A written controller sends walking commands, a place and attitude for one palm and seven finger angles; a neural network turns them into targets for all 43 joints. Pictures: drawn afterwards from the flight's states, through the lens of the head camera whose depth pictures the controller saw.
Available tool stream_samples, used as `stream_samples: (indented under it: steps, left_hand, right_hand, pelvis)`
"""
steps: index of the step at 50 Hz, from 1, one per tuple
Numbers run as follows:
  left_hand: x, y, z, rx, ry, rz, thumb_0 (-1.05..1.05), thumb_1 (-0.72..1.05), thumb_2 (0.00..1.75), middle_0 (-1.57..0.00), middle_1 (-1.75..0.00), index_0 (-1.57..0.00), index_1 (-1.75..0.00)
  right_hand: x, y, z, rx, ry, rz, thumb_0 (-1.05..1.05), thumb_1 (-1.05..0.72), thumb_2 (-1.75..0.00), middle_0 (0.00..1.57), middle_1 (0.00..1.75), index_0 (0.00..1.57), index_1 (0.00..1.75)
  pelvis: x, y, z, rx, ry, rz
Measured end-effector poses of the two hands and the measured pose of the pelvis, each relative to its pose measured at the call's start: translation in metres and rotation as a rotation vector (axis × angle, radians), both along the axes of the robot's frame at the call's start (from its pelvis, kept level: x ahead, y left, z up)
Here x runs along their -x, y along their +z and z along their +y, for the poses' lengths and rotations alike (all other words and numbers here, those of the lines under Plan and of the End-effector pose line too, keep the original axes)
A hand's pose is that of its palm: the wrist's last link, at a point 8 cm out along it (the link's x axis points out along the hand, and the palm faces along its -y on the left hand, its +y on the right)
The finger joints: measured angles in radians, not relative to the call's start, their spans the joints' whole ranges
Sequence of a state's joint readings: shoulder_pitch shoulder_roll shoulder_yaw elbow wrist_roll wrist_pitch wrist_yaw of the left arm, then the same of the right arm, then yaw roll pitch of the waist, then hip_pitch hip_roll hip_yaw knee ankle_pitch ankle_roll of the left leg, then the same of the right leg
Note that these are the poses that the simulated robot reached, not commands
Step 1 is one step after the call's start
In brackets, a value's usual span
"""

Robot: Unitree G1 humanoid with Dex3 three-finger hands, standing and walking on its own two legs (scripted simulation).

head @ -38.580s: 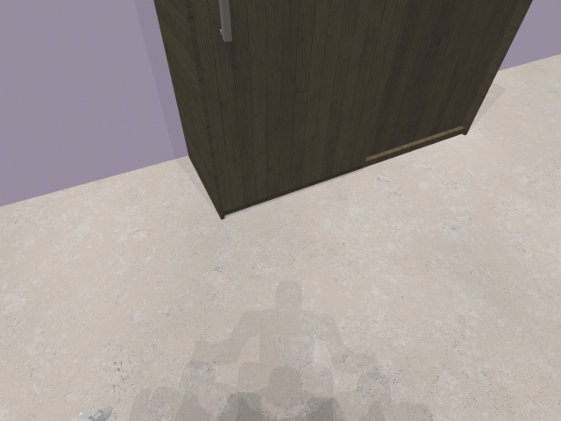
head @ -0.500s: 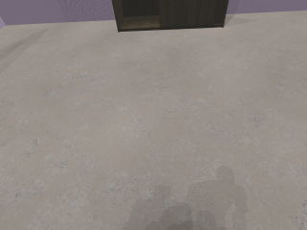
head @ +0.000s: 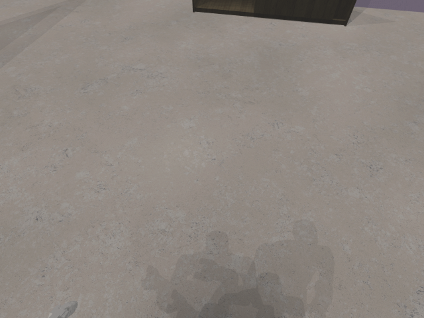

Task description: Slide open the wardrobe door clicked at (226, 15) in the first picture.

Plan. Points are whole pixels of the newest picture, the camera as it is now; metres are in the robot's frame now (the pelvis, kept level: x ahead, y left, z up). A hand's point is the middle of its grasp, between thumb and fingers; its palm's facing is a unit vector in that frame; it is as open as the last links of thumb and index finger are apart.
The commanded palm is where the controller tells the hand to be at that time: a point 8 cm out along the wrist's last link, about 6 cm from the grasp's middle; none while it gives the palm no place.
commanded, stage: step back with the hand held close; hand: left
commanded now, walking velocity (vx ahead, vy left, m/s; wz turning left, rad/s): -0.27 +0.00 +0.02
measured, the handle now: out of the picture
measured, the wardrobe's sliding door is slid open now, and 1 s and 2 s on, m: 0.67 0.67 0.67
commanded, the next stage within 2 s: stop stepping back and stand still in 1.66 s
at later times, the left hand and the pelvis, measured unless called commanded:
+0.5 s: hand (26, 241) +0.16 +0.30 +0.12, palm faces +0.39 -0.85 -0.35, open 7.5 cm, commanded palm +0.13 +0.32 +0.18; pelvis -0.01 +0.04 +0.00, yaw +1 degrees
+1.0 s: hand out of the picture +0.14 +0.29 +0.17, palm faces +0.39 -0.82 -0.42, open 7.4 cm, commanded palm +0.09 +0.33 +0.18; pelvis -0.05 +0.04 -0.01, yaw +1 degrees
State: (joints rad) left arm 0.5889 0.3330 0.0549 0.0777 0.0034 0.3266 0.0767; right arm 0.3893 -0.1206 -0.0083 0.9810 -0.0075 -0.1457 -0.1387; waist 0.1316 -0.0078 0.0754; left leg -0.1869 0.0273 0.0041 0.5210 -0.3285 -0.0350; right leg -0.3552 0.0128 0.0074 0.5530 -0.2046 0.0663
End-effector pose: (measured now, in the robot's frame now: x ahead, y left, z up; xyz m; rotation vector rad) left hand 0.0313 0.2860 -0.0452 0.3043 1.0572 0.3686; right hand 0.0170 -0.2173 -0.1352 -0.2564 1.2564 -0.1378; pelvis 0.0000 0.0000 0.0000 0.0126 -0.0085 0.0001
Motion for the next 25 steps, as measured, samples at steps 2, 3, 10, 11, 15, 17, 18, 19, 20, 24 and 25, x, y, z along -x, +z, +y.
stream_samples:
  steps: [2, 3, 10, 11, 15, 17, 18, 19, 20, 24, 25]
  left_hand:
    - [-0.062, 0.085, 0.037, -0.238, -0.048, -0.398, -0.17, -0.17, 0.47, -0.19, -0.30, -0.19, -0.30]
    - [-0.090, 0.135, 0.047, -0.352, -0.082, -0.599, -0.15, -0.04, 0.52, -0.19, -0.30, -0.19, -0.30]
    - [-0.157, 0.373, -0.034, -0.648, -0.512, -1.721, -0.06, 0.64, 0.79, -0.18, -0.30, -0.18, -0.30]
    - [-0.164, 0.368, -0.041, -0.614, -0.579, -1.685, -0.05, 0.69, 0.81, -0.18, -0.30, -0.18, -0.30]
    - [-0.183, 0.290, -0.018, -0.415, -0.620, -1.285, -0.03, 0.81, 0.86, -0.19, -0.30, -0.19, -0.30]
    - [-0.171, 0.236, 0.008, -0.328, -0.522, -1.096, -0.02, 0.84, 0.87, -0.20, -0.30, -0.20, -0.30]
    - [-0.160, 0.212, 0.021, -0.294, -0.462, -1.023, -0.02, 0.86, 0.88, -0.20, -0.30, -0.20, -0.30]
    - [-0.147, 0.192, 0.032, -0.265, -0.400, -0.961, -0.01, 0.86, 0.88, -0.21, -0.30, -0.20, -0.30]
    - [-0.132, 0.177, 0.040, -0.241, -0.342, -0.917, 0.00, 0.87, 0.88, -0.21, -0.30, -0.21, -0.30]
    - [-0.091, 0.171, 0.051, -0.221, -0.201, -0.944, 0.02, 0.88, 0.89, -0.21, -0.30, -0.21, -0.30]
    - [-0.088, 0.180, 0.052, -0.240, -0.190, -0.993, 0.02, 0.88, 0.89, -0.21, -0.30, -0.21, -0.30]
  right_hand:
    - [-0.023, 0.010, -0.012, 0.033, 0.035, -0.073, 0.03, -0.95, -0.90, 0.20, 0.30, 0.20, 0.30]
    - [-0.039, 0.015, -0.017, 0.039, 0.058, -0.123, 0.04, -0.95, -0.90, 0.20, 0.30, 0.20, 0.30]
    - [-0.179, 0.082, -0.033, -0.034, 0.008, -0.714, 0.03, -0.93, -0.90, 0.20, 0.30, 0.20, 0.30]
    - [-0.190, 0.093, -0.033, -0.061, -0.047, -0.781, 0.02, -0.92, -0.90, 0.20, 0.30, 0.20, 0.30]
    - [-0.207, 0.115, -0.022, -0.138, -0.154, -0.893, 0.01, -0.92, -0.90, 0.20, 0.30, 0.20, 0.30]
    - [-0.203, 0.114, -0.015, -0.117, -0.128, -0.865, 0.01, -0.91, -0.90, 0.20, 0.30, 0.20, 0.30]
    - [-0.199, 0.110, -0.011, -0.094, -0.106, -0.829, 0.01, -0.91, -0.90, 0.20, 0.30, 0.20, 0.30]
    - [-0.192, 0.106, -0.007, -0.068, -0.079, -0.779, 0.01, -0.91, -0.90, 0.20, 0.30, 0.20, 0.30]
    - [-0.185, 0.102, -0.003, -0.043, -0.045, -0.721, 0.00, -0.91, -0.90, 0.20, 0.30, 0.20, 0.30]
    - [-0.156, 0.084, 0.021, 0.041, 0.123, -0.502, 0.01, -0.91, -0.90, 0.20, 0.30, 0.20, 0.30]
    - [-0.150, 0.079, 0.028, 0.042, 0.159, -0.463, 0.01, -0.91, -0.90, 0.20, 0.30, 0.20, 0.30]
  pelvis:
    - [0.003, 0.000, -0.007, -0.002, 0.033, -0.008]
    - [0.005, 0.000, -0.010, -0.002, 0.048, -0.013]
    - [0.005, 0.000, 0.002, 0.016, 0.045, 0.010]
    - [0.003, 0.002, 0.007, 0.012, 0.030, 0.019]
    - [-0.002, 0.006, 0.019, -0.015, -0.015, 0.017]
    - [-0.002, 0.003, 0.023, -0.001, -0.024, 0.005]
    - [-0.001, 0.002, 0.024, 0.005, -0.023, 0.000]
    - [0.000, 0.002, 0.025, 0.005, -0.022, -0.005]
    - [0.001, 0.003, 0.026, 0.007, -0.020, -0.006]
    - [0.006, 0.004, 0.036, 0.024, 0.012, -0.013]
    - [0.008, 0.004, 0.039, 0.027, 0.023, -0.016]
